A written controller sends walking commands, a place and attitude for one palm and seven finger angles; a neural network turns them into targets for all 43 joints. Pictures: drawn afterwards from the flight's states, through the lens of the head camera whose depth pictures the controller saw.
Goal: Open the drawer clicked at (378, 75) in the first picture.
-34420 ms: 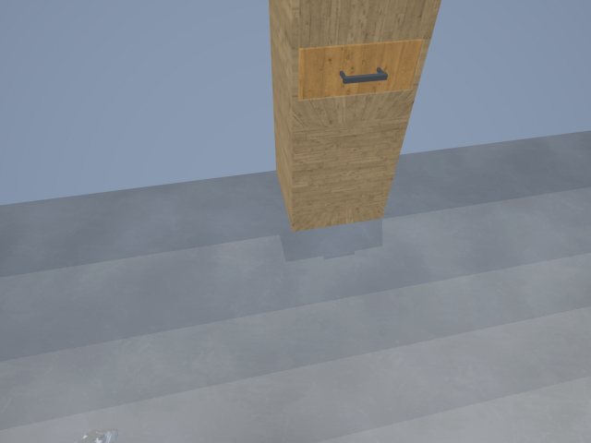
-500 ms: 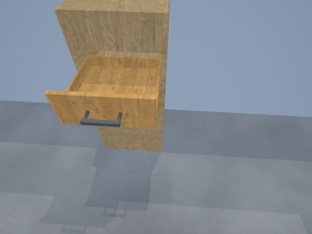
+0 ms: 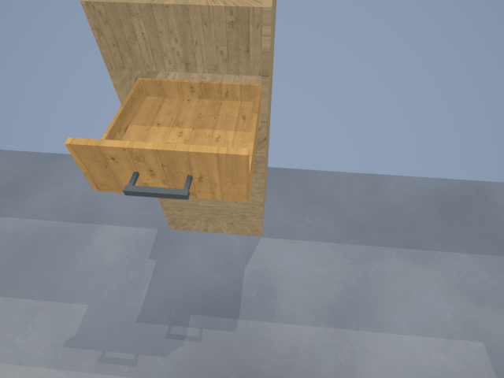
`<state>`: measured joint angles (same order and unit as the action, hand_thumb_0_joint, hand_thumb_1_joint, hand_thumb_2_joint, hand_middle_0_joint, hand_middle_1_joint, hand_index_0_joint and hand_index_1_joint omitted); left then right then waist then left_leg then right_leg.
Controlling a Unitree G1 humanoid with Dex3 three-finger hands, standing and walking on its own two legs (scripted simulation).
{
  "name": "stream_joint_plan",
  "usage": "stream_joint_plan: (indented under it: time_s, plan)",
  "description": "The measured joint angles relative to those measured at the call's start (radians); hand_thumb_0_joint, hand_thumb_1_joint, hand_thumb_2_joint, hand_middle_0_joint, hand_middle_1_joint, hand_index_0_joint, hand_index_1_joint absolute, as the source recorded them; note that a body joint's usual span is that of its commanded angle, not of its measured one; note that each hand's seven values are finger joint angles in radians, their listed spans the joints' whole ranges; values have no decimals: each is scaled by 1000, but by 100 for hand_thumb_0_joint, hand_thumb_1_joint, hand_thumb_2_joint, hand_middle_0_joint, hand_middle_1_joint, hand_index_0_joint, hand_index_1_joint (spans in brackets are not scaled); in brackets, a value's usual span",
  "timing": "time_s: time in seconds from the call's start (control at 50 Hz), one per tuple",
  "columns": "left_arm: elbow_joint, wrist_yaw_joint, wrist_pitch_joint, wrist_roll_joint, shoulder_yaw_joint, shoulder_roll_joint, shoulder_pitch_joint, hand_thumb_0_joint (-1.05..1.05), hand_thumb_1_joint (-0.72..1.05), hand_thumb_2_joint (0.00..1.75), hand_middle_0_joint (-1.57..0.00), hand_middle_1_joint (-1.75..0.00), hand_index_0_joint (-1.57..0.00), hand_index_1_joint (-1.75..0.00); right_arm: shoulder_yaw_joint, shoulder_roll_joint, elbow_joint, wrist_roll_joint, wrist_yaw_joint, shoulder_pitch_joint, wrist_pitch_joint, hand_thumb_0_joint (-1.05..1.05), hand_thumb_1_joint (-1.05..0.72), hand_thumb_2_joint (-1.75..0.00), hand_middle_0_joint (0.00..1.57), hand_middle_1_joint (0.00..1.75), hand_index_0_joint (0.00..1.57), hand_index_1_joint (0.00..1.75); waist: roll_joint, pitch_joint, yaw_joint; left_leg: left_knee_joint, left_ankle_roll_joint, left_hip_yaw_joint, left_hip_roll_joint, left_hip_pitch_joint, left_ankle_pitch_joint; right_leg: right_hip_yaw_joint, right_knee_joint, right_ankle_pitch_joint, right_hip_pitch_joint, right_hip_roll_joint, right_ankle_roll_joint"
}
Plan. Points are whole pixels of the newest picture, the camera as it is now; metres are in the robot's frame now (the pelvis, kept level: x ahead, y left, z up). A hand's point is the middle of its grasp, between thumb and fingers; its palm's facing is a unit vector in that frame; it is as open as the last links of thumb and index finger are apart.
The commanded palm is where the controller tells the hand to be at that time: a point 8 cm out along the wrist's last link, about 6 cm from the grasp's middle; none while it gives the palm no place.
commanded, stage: look to check the result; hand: left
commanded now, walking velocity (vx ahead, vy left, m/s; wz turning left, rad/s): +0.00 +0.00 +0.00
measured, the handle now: (159, 185) +0.49 +0.24 -0.04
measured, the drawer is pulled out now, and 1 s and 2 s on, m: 0.29 0.29 0.29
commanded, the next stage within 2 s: stand and wait in 0.20 s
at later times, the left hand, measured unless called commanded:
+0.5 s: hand out of the picture +0.00 +0.15 -0.17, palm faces +0.05 -0.98 -0.19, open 7.3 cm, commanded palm none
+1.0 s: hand out of the picture +0.01 +0.15 -0.17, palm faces +0.05 -0.98 -0.19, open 7.3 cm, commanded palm none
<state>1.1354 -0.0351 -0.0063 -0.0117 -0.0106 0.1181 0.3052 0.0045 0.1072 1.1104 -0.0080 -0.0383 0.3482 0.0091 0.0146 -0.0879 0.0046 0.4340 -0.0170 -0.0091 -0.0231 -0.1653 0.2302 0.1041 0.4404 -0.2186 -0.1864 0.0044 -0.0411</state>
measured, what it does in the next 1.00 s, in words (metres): stands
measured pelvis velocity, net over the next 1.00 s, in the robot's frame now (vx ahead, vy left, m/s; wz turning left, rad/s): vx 0.02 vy -0.02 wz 0.00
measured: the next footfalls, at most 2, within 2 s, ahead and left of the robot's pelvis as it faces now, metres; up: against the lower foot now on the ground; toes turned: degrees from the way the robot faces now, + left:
none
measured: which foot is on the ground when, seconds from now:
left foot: down 0.00-1.00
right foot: down 0.00-1.00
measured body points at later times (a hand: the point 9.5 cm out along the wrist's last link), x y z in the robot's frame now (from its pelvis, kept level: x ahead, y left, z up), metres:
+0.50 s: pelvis +0.01 -0.01 +0.00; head +0.04 -0.02 +0.45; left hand +0.00 +0.20 -0.16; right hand -0.02 -0.21 -0.17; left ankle +0.00 +0.13 -0.74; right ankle +0.02 -0.09 -0.74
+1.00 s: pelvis +0.02 -0.02 +0.00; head +0.04 -0.03 +0.45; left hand +0.00 +0.20 -0.16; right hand +0.00 -0.22 -0.17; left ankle +0.00 +0.13 -0.74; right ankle +0.02 -0.09 -0.74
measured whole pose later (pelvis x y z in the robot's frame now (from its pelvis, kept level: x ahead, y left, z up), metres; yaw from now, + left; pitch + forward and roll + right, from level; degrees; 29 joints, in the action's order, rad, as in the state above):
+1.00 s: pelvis +0.02 -0.02 +0.00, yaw +0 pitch -2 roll +0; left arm 1.14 -0.04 0.00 -0.01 -0.02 0.11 0.28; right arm 0.00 0.11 1.12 -0.01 -0.04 0.31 0.01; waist 0.02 -0.08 0.00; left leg 0.40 -0.04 0.00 -0.04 -0.12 0.24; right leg 0.12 0.42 -0.24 -0.15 -0.02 -0.06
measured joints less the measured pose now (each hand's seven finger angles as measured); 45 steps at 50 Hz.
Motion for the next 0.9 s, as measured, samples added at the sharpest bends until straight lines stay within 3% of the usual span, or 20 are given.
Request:
stream_joint_plan:
  time_s: [0.9]
  plan:
    - [2,-1,10,1,-7,-4,-22,0,91,90,-20,-30,-20,-30,-3,3,10,0,-6,-40,-1,1,-91,-90,20,30,20,30,4,3,-1,-33,-24,9,-21,42,11,10,-22,-21,38,-22,-21]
